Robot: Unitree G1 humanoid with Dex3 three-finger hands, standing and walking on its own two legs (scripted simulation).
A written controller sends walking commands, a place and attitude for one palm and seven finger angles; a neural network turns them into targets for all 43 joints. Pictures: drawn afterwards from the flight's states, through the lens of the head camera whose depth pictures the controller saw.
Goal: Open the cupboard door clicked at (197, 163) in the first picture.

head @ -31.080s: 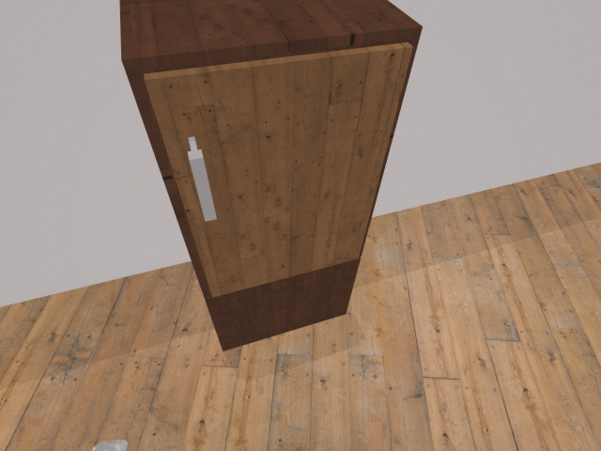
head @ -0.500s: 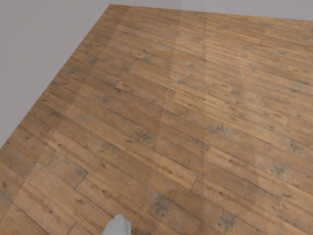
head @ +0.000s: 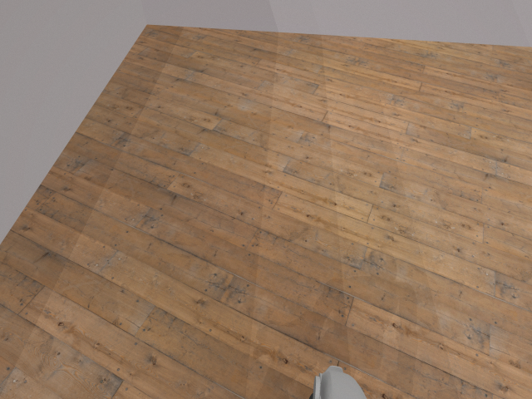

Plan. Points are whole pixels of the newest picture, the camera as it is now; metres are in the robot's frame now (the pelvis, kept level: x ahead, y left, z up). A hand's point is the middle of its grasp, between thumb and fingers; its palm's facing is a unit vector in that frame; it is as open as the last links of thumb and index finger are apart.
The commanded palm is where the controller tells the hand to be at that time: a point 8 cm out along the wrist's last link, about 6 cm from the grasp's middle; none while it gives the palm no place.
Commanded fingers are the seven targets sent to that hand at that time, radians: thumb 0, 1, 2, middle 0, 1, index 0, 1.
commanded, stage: walk to a spot facing it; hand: left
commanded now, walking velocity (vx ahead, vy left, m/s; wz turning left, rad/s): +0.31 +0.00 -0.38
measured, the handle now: out of the picture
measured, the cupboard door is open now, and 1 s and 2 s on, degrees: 44 44 44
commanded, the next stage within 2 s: turn to face it in 0.08 s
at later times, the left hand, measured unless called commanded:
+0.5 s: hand (203, 316) +0.29 +0.14 -0.18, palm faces +0.06 -0.98 -0.18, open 7.2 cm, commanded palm none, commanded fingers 0.00 0.90 0.90 -0.20 -0.30 -0.20 -0.30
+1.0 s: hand (197, 298) +0.32 +0.16 -0.17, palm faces +0.31 -0.91 -0.29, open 7.4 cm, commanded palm none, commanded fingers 0.00 0.90 0.90 -0.20 -0.30 -0.20 -0.30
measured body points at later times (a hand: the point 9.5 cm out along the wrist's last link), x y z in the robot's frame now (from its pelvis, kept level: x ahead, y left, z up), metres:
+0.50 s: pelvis +0.21 -0.04 -0.01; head +0.24 -0.02 +0.44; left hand +0.28 +0.20 -0.17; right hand +0.28 -0.28 -0.15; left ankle +0.29 +0.07 -0.72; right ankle +0.16 -0.13 -0.74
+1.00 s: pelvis +0.28 -0.08 -0.02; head +0.34 -0.07 +0.43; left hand +0.30 +0.21 -0.15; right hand +0.43 -0.30 -0.17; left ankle +0.30 +0.06 -0.74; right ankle +0.30 -0.20 -0.75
